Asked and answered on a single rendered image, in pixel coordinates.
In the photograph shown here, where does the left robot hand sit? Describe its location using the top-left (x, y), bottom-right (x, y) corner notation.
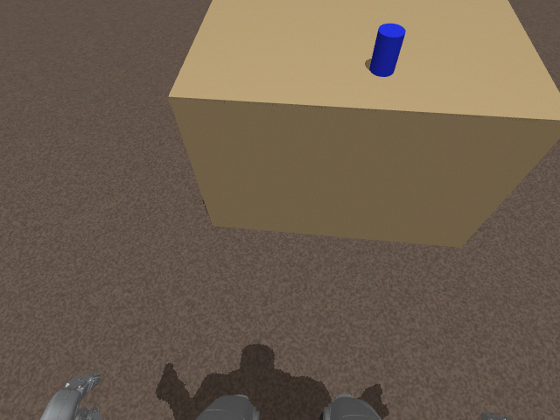
top-left (40, 373), bottom-right (102, 420)

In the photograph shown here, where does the can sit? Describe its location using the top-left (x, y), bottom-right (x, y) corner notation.
top-left (369, 24), bottom-right (406, 77)

